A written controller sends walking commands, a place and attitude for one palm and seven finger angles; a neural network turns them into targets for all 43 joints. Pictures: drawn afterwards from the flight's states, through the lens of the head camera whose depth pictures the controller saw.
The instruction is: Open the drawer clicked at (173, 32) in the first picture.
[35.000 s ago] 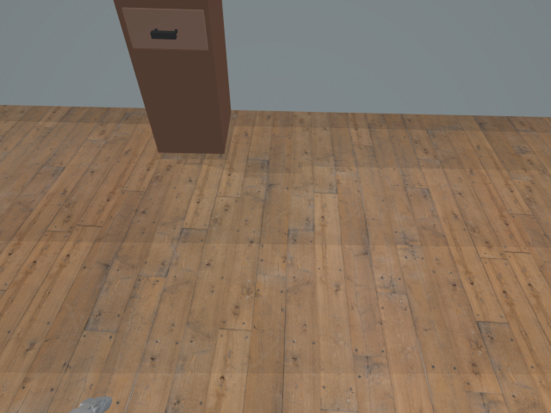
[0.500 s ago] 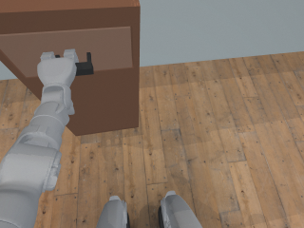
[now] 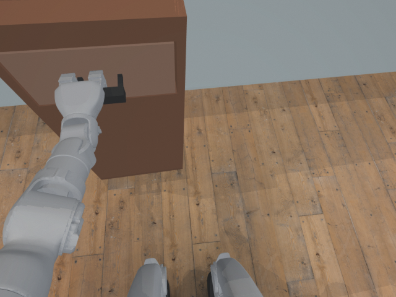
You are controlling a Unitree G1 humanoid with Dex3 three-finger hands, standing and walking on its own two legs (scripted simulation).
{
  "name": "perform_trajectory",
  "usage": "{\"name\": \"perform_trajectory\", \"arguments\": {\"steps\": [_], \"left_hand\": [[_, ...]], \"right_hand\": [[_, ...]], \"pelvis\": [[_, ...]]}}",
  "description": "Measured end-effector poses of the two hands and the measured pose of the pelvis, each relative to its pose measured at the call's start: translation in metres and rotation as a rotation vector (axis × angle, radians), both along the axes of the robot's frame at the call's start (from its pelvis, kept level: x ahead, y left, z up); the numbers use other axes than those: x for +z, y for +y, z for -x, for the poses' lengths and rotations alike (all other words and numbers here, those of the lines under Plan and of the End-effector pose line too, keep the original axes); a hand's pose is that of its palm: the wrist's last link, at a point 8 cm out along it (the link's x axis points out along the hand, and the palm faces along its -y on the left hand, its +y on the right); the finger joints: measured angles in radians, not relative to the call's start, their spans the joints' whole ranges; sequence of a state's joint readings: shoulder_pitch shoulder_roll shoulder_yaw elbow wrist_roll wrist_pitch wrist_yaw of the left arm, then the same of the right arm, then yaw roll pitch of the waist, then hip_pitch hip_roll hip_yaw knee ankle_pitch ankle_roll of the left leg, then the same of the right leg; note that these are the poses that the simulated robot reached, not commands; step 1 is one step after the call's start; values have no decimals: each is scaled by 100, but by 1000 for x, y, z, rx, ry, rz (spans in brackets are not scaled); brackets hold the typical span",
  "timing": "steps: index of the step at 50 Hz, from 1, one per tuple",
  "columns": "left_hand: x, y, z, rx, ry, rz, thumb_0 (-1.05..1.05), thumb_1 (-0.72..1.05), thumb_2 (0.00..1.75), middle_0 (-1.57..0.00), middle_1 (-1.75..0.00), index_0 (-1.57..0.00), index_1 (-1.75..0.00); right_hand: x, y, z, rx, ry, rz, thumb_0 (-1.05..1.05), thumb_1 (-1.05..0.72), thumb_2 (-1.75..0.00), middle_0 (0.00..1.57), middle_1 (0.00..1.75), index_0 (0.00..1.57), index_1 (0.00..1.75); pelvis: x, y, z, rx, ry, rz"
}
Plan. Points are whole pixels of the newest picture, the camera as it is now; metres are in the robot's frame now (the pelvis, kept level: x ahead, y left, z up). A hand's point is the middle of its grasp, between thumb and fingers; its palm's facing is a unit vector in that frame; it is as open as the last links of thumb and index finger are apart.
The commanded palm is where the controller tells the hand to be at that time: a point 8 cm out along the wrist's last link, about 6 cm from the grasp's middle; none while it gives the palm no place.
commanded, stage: close the thumb around the handle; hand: left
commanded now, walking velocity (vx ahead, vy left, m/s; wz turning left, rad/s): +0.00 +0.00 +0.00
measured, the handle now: (100, 88) +0.56 +0.18 +0.00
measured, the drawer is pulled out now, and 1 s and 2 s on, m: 0.00 0.04 0.12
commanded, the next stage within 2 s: pull the drawer open in 0.36 s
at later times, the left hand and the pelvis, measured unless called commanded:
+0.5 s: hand (90, 113) +0.51 +0.20 -0.02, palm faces -0.06 -0.03 -1.00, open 5.8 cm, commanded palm +0.48 +0.18 +0.03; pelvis +0.01 +0.00 +0.00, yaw -1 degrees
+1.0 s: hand (89, 128) +0.47 +0.20 -0.02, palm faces -0.04 -0.05 -1.00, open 5.7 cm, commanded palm +0.46 +0.18 +0.03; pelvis +0.02 +0.01 +0.02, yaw +0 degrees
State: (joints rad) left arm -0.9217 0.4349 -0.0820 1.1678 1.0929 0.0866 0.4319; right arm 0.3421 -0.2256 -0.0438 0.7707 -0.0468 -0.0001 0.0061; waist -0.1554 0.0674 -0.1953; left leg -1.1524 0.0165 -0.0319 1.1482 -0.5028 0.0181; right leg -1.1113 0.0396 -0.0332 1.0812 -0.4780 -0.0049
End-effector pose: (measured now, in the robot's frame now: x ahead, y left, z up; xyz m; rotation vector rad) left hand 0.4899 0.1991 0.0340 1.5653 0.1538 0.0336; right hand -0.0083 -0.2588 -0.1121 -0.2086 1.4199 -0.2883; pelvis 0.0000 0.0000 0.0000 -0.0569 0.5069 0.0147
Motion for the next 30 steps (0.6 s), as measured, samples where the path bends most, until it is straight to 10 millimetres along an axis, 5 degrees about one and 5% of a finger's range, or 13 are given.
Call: {"name": "perform_trajectory", "arguments": {"steps": [14,30], "left_hand": [[0,0,-1,6,-7,11,0,70,81,-36,-129,-38,-133],[-1,1,1,-1,-12,26,1,71,81,-36,-131,-36,-135]], "right_hand": [[1,-1,-8,1,1,-6,0,-90,-90,20,30,20,30],[5,0,-9,-23,-5,-5,0,-91,-90,20,30,20,30]], "pelvis": [[2,0,-5,-5,-3,-2],[5,3,-10,-23,-10,-3]]}}
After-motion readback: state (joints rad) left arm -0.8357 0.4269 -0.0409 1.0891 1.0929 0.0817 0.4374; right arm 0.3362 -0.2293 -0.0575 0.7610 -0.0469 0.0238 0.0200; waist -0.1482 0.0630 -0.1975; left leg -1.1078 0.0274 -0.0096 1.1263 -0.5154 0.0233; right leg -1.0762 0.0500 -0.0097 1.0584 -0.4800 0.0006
